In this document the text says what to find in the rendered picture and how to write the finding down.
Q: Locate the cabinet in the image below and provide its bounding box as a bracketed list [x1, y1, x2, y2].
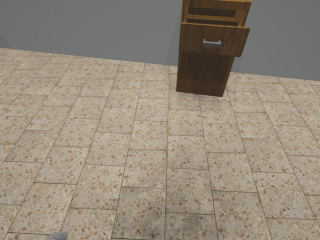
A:
[176, 0, 252, 97]

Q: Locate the handle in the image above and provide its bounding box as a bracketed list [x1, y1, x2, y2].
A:
[202, 39, 221, 48]

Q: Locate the drawer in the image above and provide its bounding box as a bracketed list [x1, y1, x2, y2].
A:
[179, 18, 250, 57]

